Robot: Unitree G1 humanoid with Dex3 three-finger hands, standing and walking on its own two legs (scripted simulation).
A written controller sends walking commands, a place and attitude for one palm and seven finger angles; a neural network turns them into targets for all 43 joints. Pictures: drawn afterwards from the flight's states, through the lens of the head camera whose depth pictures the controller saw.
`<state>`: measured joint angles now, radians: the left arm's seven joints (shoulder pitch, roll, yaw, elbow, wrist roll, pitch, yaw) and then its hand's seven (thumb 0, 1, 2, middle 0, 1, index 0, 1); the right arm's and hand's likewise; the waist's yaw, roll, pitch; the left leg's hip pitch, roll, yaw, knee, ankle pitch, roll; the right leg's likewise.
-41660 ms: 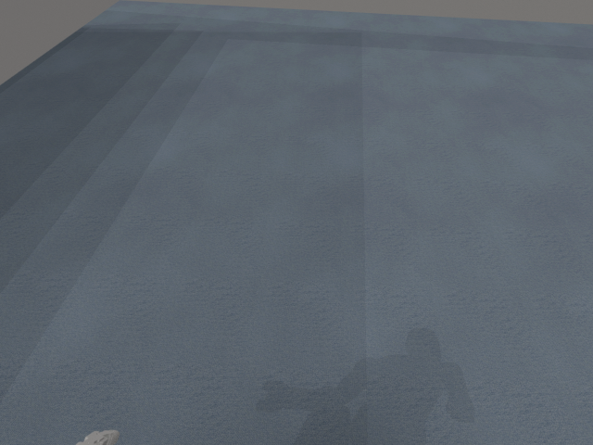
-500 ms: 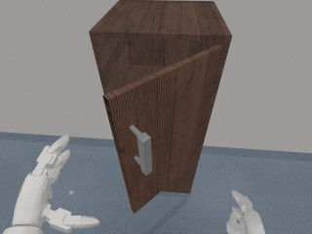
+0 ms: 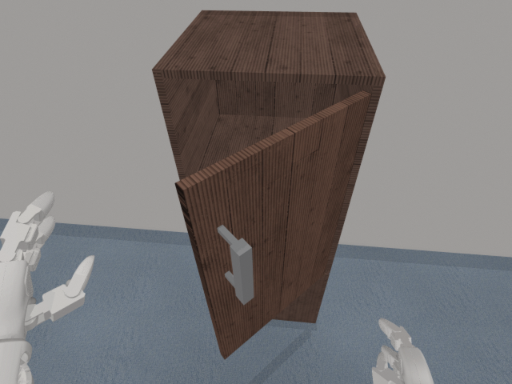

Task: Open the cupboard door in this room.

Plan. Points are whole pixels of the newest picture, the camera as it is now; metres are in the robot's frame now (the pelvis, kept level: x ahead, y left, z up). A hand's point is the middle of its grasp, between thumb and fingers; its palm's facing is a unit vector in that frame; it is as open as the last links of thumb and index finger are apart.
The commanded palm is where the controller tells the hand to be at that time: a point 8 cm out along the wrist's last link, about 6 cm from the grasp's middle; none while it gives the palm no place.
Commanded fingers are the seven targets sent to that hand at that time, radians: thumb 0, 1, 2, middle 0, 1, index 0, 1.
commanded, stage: draw the hand back to the body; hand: left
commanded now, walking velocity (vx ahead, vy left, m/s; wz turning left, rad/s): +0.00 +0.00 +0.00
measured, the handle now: (235, 265) +0.28 +0.08 +0.06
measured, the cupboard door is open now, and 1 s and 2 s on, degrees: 46 46 46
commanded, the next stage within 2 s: step back with the hand held close in 0.44 s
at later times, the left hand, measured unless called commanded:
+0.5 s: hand (71, 277) +0.18 +0.25 +0.16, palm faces +0.46 -0.80 -0.38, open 7.4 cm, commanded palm +0.13 +0.29 +0.17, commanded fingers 0.00 0.90 0.90 -0.20 -0.30 -0.20 -0.30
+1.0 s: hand (56, 297) +0.16 +0.25 +0.15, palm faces +0.34 -0.79 -0.51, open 7.4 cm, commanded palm +0.10 +0.30 +0.18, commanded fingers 0.00 0.90 0.90 -0.20 -0.30 -0.20 -0.30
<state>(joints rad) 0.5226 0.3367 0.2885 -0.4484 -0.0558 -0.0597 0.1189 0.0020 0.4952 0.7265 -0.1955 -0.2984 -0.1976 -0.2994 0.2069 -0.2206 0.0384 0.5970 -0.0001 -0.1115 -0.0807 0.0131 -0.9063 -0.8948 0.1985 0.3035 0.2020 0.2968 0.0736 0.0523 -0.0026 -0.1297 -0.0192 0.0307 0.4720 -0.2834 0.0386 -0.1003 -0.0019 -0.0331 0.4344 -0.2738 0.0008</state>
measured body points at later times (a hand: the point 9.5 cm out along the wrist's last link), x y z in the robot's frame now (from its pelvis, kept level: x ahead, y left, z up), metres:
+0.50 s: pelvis +0.00 -0.01 +0.00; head -0.03 -0.03 +0.45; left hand +0.15 +0.29 +0.18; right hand +0.18 -0.23 -0.08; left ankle -0.01 +0.09 -0.74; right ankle -0.02 -0.12 -0.74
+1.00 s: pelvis -0.05 +0.00 +0.00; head -0.03 +0.00 +0.45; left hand +0.14 +0.29 +0.18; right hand +0.12 -0.26 -0.08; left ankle -0.01 +0.09 -0.74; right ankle -0.02 -0.12 -0.74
